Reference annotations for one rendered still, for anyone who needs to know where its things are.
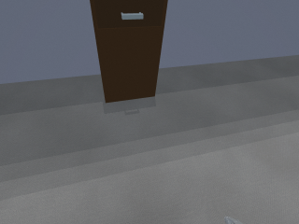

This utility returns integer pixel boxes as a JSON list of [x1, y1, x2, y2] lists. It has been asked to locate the drawer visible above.
[[93, 0, 164, 29]]

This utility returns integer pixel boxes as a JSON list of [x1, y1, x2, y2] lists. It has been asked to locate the handle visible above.
[[121, 12, 144, 20]]

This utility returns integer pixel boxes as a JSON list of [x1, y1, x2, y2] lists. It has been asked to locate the cabinet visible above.
[[90, 0, 168, 103]]

